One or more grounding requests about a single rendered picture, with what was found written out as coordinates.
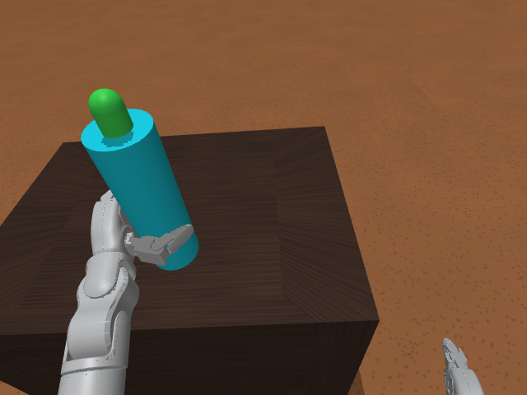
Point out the left robot hand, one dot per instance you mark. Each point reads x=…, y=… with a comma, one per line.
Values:
x=112, y=231

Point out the right robot hand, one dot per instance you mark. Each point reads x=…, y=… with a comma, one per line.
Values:
x=459, y=380

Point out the bottle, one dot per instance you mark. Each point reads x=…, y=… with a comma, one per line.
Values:
x=126, y=148

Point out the left robot arm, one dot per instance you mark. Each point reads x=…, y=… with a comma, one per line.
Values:
x=97, y=346

